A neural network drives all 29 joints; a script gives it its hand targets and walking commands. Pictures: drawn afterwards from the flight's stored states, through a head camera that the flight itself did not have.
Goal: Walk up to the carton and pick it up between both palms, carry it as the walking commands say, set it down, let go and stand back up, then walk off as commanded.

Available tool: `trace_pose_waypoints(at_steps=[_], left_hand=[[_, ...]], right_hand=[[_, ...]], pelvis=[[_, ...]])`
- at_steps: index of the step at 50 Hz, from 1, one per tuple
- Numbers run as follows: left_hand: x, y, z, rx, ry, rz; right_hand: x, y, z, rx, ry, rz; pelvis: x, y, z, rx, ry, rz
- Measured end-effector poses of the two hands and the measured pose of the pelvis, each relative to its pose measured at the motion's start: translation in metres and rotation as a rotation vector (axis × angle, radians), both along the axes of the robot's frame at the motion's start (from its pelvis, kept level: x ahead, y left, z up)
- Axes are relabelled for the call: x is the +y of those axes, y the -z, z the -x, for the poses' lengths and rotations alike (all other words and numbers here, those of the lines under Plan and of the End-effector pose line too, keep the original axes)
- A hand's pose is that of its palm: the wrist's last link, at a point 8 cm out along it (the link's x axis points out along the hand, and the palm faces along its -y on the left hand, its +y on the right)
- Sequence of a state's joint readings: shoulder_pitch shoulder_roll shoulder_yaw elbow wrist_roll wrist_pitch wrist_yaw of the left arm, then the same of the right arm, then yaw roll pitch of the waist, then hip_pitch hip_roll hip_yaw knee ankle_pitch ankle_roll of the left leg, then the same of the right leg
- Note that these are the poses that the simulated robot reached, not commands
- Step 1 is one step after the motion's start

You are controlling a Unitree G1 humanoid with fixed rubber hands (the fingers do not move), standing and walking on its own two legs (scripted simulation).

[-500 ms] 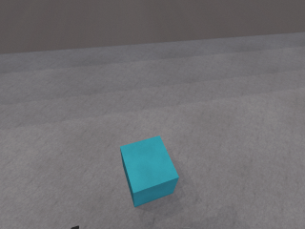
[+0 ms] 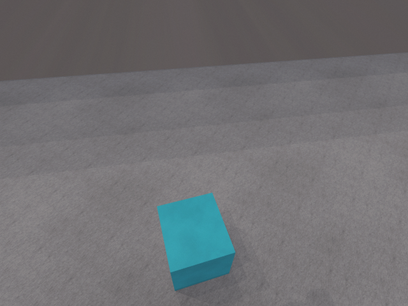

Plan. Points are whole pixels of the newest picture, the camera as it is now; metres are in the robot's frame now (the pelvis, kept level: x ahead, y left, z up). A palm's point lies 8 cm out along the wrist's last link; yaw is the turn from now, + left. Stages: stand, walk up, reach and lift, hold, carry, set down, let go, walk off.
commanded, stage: walk up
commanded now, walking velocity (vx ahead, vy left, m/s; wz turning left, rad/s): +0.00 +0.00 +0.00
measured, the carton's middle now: (193, 240) +0.53 +0.05 -0.64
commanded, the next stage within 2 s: stand in 1.38 s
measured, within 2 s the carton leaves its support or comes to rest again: neither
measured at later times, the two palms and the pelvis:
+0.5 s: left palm out of the picture +0.06 +0.17 -0.12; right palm out of the picture +0.10 -0.35 -0.14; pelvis +0.05 -0.08 +0.00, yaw +11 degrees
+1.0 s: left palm out of the picture +0.00 +0.21 -0.15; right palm (307, 285) +0.21 -0.21 -0.11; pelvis +0.06 -0.02 +0.00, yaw +15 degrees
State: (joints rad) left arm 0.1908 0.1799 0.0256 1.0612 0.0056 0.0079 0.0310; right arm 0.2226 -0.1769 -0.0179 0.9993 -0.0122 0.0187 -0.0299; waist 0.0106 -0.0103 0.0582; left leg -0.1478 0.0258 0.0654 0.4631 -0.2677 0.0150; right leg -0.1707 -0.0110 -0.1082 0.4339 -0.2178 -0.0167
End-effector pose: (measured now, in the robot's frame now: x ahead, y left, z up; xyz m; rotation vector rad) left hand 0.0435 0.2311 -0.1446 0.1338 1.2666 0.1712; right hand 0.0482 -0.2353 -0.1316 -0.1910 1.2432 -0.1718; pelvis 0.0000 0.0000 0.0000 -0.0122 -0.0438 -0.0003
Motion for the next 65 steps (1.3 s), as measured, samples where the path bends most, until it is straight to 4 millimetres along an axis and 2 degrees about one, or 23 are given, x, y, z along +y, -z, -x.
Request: trace_pose_waypoints(at_steps=[3, 6, 11, 14, 16, 18, 20, 24, 28, 32, 36, 39, 42, 46, 50, 57, 65], left_hand=[[0.0, 0.002, 0.009, 0.019, -0.006, 0.016], [0.007, -0.002, 0.006, 0.008, -0.01, 0.004], [0.007, -0.016, -0.023, -0.072, -0.005, -0.028], [-0.006, -0.02, -0.044, -0.1, 0.0, -0.039], [-0.018, -0.019, -0.056, -0.116, -0.005, -0.052], [-0.032, -0.014, -0.062, -0.126, -0.018, -0.07], [-0.046, -0.014, -0.056, -0.112, -0.039, -0.074], [-0.063, -0.022, -0.027, -0.054, -0.108, -0.086], [-0.063, -0.032, 0.006, 0.001, -0.178, -0.12], [-0.056, -0.037, 0.035, 0.05, -0.232, -0.143], [-0.046, -0.035, 0.056, 0.081, -0.272, -0.135], [-0.037, -0.025, 0.066, 0.092, -0.298, -0.102], [-0.026, -0.005, 0.071, 0.105, -0.321, -0.051], [-0.022, 0.005, 0.062, 0.113, -0.32, 0.005], [-0.022, 0.005, 0.048, 0.108, -0.29, 0.036], [-0.022, 0.004, 0.032, 0.084, -0.245, 0.004], [-0.032, -0.008, 0.029, 0.074, -0.237, -0.009]], right_hand=[[-0.002, -0.003, 0.01, 0.02, 0.003, 0.011], [-0.017, -0.008, 0.03, 0.067, 0.023, 0.038], [-0.049, -0.019, 0.058, 0.164, 0.018, 0.074], [-0.068, -0.018, 0.061, 0.2, 0.014, 0.077], [-0.081, -0.013, 0.055, 0.212, 0.01, 0.074], [-0.096, -0.002, 0.044, 0.211, -0.001, 0.064], [-0.106, 0.005, 0.023, 0.194, -0.024, 0.054], [-0.111, 0.008, -0.034, 0.123, -0.106, 0.022], [-0.106, 0.009, -0.086, 0.058, -0.183, -0.006], [-0.086, 0.007, -0.127, -0.003, -0.244, -0.042], [-0.051, 0.003, -0.161, -0.061, -0.304, -0.078], [-0.021, -0.002, -0.18, -0.105, -0.344, -0.087], [0.005, -0.002, -0.19, -0.159, -0.359, -0.066], [0.023, -0.013, -0.176, -0.145, -0.354, -0.039], [0.025, -0.019, -0.162, -0.121, -0.328, -0.017], [0.002, -0.003, -0.135, -0.057, -0.272, -0.007], [-0.018, 0.007, -0.092, 0.055, -0.224, -0.021]], pelvis=[[0.0, -0.001, 0.0, 0.011, -0.011, -0.004], [-0.005, -0.003, -0.003, 0.029, -0.059, 0.007], [-0.023, -0.009, -0.013, 0.045, -0.112, 0.023], [-0.038, -0.007, -0.021, 0.05, -0.126, 0.023], [-0.051, -0.003, -0.027, 0.051, -0.136, 0.017], [-0.066, 0.005, -0.033, 0.05, -0.147, -0.003], [-0.075, 0.007, -0.037, 0.047, -0.159, -0.002], [-0.083, 0.0, -0.047, 0.047, -0.183, -0.025], [-0.083, -0.004, -0.052, 0.055, -0.192, -0.048], [-0.078, -0.005, -0.056, 0.061, -0.207, -0.052], [-0.067, -0.004, -0.057, 0.066, -0.232, -0.041], [-0.054, -0.001, -0.058, 0.065, -0.248, -0.025], [-0.035, 0.009, -0.059, 0.054, -0.249, 0.012], [-0.025, 0.003, -0.059, 0.038, -0.262, 0.001], [-0.019, -0.004, -0.058, 0.035, -0.262, 0.003], [-0.023, 0.001, -0.056, 0.031, -0.236, -0.034], [-0.03, -0.004, -0.055, 0.016, -0.244, -0.006]])
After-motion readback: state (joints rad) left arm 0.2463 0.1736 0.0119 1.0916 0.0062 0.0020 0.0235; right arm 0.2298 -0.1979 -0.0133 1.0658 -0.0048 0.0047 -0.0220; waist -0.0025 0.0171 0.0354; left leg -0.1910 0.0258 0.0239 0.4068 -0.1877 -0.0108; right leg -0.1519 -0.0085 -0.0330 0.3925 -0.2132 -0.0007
